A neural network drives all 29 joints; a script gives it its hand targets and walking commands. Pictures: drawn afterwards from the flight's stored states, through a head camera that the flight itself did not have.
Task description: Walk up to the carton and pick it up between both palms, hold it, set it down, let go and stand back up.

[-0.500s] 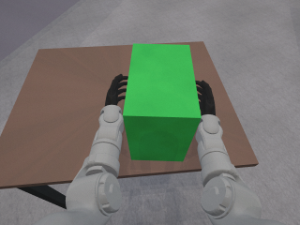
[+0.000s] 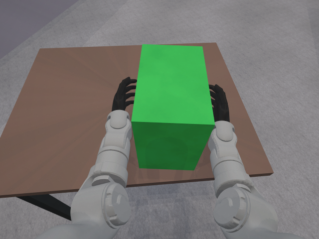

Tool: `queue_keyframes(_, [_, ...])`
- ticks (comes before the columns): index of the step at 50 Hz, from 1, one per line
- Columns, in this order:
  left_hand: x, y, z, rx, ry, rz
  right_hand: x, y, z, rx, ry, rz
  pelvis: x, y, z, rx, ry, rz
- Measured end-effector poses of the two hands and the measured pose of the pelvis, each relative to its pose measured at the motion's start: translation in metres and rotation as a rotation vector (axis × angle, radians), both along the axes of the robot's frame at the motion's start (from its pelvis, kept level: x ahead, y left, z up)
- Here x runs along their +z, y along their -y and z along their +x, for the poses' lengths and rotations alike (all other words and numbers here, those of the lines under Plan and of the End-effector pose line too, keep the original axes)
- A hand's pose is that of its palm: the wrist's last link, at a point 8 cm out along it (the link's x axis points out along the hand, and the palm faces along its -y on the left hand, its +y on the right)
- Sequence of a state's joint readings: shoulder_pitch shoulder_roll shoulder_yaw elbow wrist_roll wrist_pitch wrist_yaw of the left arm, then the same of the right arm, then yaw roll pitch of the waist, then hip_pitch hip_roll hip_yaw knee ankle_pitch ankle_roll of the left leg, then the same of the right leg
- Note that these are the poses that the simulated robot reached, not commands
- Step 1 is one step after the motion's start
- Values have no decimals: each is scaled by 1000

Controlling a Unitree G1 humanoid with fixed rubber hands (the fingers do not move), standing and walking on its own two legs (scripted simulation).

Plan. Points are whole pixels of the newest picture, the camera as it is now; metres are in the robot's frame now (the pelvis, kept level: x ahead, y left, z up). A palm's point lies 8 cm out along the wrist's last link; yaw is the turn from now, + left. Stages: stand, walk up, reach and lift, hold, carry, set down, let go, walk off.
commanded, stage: reach and lift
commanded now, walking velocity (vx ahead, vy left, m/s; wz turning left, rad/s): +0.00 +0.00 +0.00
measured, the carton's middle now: (169, 110) +0.45 -0.01 +0.03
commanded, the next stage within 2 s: none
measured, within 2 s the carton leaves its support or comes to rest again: leaves its support in 0.40 s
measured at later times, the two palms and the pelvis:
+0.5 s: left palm (120, 110) +0.40 +0.11 +0.08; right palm (223, 120) +0.38 -0.14 +0.08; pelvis -0.01 +0.00 +0.00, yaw +0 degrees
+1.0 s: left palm (130, 113) +0.39 +0.09 +0.08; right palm (232, 125) +0.37 -0.17 +0.07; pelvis -0.04 -0.03 +0.00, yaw -1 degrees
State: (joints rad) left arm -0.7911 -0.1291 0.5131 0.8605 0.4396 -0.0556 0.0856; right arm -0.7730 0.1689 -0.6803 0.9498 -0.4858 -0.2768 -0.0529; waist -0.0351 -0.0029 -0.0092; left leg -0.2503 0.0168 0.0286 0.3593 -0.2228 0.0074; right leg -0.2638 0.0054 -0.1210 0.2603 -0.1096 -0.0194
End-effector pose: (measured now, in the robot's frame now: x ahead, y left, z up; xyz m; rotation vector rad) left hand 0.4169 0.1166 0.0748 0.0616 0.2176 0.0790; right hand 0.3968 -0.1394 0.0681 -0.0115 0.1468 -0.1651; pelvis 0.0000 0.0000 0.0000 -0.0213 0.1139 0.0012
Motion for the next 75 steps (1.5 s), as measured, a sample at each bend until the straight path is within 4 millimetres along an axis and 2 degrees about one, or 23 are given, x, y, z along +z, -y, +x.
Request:
queue_keyframes(19, [3,1,-5,-3,37,4,2,1,-6,-3,46,-22,-1,0,-3,1,-49,-4])
queue_keyframes(26, [8,4,-16,-6,92,1,8,4,-18,-6,102,-36,-1,3,-15,5,-51,1])
queue_keyframes(33, [8,15,-27,-12,98,-15,8,15,-31,-16,105,-32,-2,8,-31,-6,-61,12])
queue_keyframes(41, [9,27,-29,-12,76,-6,5,26,-33,-18,83,-16,-3,17,-41,-21,-86,29])
queue_keyframes(58, [4,22,-24,-3,54,6,4,22,-24,5,70,-37,-2,25,-26,-18,-96,25])
queue_keyframes(67, [15,11,-29,4,74,-8,20,11,-27,13,84,-48,-2,16,-23,-18,-66,14])
queue_keyframes(75, [53,-2,-35,6,79,14,54,-2,-31,11,83,-13,-2,3,-29,-14,2,4])
